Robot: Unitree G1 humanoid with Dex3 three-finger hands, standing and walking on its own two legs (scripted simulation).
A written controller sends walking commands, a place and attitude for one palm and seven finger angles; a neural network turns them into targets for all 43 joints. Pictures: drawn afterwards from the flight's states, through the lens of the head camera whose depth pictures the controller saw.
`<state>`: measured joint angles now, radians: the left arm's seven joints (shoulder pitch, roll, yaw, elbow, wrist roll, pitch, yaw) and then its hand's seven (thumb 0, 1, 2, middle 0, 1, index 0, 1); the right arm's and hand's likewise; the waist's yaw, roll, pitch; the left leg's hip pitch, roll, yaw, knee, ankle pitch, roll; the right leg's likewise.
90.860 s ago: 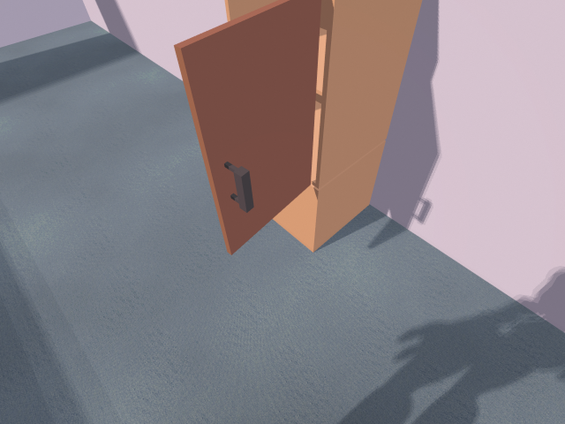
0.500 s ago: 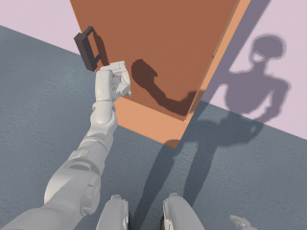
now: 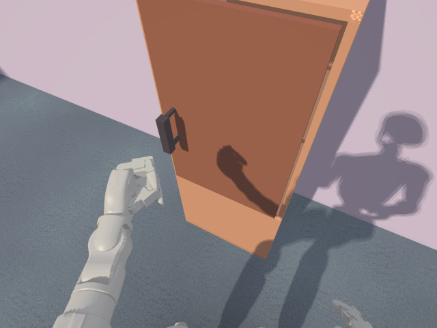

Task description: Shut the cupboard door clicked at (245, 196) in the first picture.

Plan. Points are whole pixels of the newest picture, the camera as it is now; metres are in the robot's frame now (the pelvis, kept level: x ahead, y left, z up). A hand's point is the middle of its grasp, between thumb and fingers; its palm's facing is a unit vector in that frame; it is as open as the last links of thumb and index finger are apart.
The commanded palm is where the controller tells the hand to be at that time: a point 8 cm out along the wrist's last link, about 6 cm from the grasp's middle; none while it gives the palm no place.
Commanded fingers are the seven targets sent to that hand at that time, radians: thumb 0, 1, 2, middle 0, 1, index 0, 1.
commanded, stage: draw the hand back to the body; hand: left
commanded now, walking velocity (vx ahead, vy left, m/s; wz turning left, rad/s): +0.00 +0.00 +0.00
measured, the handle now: (170, 130) +0.60 +0.14 -0.03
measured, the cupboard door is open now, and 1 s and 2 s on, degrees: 0 0 0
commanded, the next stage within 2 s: step back with the hand held close in 1.06 s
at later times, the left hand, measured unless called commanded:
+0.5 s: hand (33, 219) +0.24 +0.25 +0.16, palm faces +0.31 -0.90 -0.31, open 4.7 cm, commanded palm +0.20 +0.29 +0.19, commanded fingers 0.00 0.90 0.90 -0.42 -0.54 -0.42 -0.54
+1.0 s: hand out of the picture +0.19 +0.28 +0.20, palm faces +0.47 -0.80 -0.38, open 7.3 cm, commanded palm +0.15 +0.31 +0.22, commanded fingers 0.00 0.90 0.90 -0.20 -0.30 -0.20 -0.30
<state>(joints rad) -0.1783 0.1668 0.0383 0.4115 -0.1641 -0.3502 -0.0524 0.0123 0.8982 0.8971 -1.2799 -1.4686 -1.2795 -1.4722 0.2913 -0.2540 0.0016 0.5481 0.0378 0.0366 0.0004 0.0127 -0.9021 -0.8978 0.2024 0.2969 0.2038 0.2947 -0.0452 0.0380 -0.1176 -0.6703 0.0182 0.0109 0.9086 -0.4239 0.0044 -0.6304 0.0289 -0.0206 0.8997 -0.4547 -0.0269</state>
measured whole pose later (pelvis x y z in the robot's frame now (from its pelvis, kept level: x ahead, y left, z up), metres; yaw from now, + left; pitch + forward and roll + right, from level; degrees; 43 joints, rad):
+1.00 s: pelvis +0.01 +0.01 +0.05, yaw +1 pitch -4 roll +0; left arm 0.47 0.33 0.32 -0.37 -0.07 -0.06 0.11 0.01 0.89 0.90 -0.22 -0.31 -0.22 -0.31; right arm 0.22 -0.23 0.02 0.63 0.01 -0.09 -0.08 0.02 -0.90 -0.90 0.20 0.30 0.20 0.29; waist 0.07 0.07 -0.02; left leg -0.14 -0.01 0.01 0.46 -0.25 0.02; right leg -0.09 0.01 -0.02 0.44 -0.28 -0.01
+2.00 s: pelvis -0.08 +0.03 +0.03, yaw +0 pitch -1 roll -2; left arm 0.49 0.38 0.44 -0.46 -0.01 -0.24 0.14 0.01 0.89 0.90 -0.21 -0.30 -0.21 -0.30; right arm 0.24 -0.22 0.01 0.57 0.00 -0.07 -0.07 0.02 -0.90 -0.90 0.21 0.30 0.21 0.30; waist 0.02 0.02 0.01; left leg -0.45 0.00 0.03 0.70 -0.29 0.05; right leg -0.39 0.01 -0.01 0.64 -0.23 0.01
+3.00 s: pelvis -0.28 +0.09 +0.04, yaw +0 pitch -3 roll -6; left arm 0.35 0.42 0.44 -0.45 -0.04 -0.16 0.15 0.01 0.89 0.90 -0.21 -0.30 -0.21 -0.30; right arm 0.25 -0.16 0.01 0.66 -0.01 -0.09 -0.04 0.02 -0.90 -0.90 0.20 0.30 0.21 0.30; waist -0.01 -0.01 0.02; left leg -0.44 0.03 0.03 0.55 -0.15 0.02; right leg -0.41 0.09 0.00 1.06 -0.51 0.01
